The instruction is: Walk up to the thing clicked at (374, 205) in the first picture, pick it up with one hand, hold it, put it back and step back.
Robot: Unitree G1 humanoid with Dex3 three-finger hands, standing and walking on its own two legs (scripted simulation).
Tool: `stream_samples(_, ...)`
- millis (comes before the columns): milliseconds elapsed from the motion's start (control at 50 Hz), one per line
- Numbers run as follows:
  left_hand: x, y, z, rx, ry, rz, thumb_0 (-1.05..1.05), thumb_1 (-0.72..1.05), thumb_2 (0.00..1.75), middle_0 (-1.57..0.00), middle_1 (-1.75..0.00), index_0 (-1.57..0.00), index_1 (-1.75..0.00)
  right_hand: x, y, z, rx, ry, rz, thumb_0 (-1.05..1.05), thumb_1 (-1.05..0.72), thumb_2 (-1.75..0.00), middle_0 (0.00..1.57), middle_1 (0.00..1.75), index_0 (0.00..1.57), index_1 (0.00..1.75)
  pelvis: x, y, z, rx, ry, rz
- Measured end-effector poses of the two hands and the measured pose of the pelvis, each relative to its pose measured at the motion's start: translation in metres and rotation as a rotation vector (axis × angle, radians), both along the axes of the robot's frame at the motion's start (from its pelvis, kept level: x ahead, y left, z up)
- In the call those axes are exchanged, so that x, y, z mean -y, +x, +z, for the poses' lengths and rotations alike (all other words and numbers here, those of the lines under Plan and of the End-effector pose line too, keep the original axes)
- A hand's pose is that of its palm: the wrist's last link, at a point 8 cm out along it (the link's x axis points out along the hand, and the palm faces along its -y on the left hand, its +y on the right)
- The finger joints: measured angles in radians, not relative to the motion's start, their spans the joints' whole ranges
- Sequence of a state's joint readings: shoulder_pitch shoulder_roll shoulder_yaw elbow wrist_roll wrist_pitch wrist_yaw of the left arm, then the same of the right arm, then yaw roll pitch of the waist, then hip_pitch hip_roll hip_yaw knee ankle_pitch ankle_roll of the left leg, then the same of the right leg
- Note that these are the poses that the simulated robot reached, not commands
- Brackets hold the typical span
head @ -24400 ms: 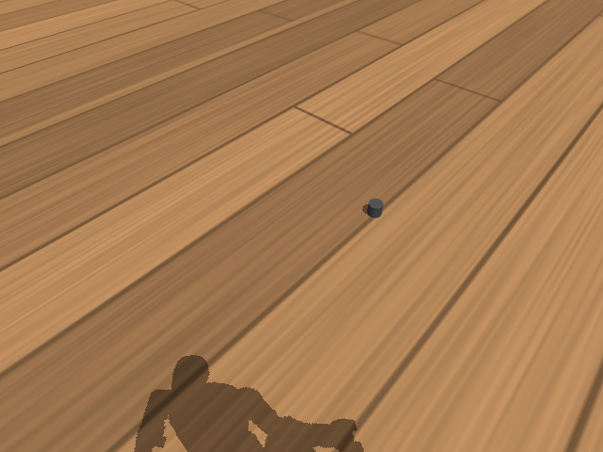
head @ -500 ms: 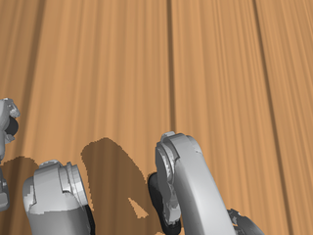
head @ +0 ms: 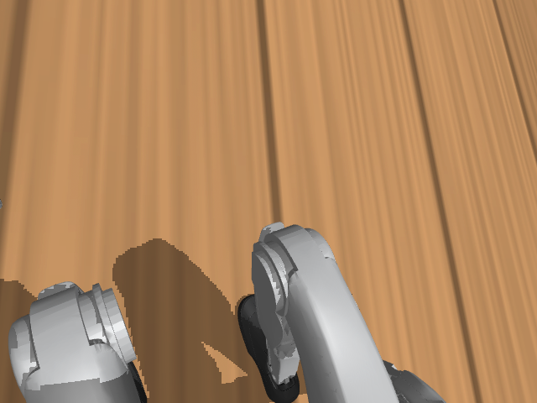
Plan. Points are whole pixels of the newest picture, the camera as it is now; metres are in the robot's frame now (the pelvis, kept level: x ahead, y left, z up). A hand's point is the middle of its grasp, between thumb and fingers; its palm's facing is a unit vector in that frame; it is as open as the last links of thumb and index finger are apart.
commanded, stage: rest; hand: left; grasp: from above
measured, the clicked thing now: out of the picture +0.43 +0.33 -0.24
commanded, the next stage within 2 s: open in 0.84 s
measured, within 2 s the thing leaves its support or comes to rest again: rests again in 0.22 s
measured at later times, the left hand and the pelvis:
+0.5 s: hand out of the picture +0.42 +0.31 -0.23, palm faces -0.41 -0.15 -0.90, open 7.8 cm; pelvis +0.00 +0.00 +0.00, yaw -1 degrees
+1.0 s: hand out of the picture +0.42 +0.31 -0.23, palm faces -0.41 -0.16 -0.90, open 7.8 cm; pelvis -0.01 +0.00 +0.00, yaw -2 degrees
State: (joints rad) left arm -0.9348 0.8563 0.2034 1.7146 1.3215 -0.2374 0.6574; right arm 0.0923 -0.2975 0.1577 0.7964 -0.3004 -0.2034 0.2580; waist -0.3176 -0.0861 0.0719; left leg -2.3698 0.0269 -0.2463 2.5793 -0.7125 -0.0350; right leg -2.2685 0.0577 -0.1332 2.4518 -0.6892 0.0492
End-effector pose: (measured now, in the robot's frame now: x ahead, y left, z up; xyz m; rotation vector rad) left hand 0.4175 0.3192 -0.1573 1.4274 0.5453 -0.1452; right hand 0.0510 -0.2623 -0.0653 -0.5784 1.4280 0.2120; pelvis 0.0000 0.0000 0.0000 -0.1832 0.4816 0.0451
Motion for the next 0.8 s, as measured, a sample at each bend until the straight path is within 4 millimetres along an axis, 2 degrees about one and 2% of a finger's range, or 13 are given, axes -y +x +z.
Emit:
stream_samples(560, 0.004, 0.002, -0.016, 0.002, -0.003, -0.013, -0.02, 0.16, 0.43, -0.61, -0.69, -0.88, -0.67, -0.007, 0.001, 0.013, -0.003, 0.029, 0.084, 0.00, -0.91, -0.90, 0.20, 0.30, 0.20, 0.30, -0.004, -0.002, 0.001, 0.031, -0.027, -0.011)
stream_samples(800, 0.003, 0.002, -0.016, 0.001, -0.001, 0.001, -0.02, 0.16, 0.43, -0.61, -0.69, -0.88, -0.67, -0.010, 0.004, 0.013, 0.010, 0.050, 0.113, 0.00, -0.91, -0.90, 0.20, 0.30, 0.20, 0.30, -0.004, -0.004, 0.001, 0.040, -0.030, -0.015)
